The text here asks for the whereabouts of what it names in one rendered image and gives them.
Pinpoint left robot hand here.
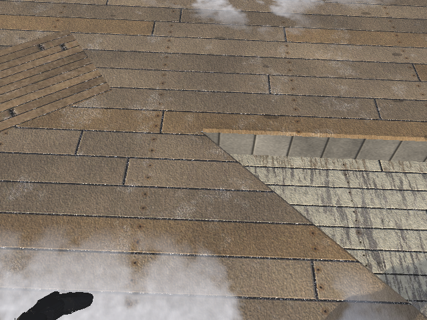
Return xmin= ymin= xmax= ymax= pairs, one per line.
xmin=17 ymin=291 xmax=93 ymax=320

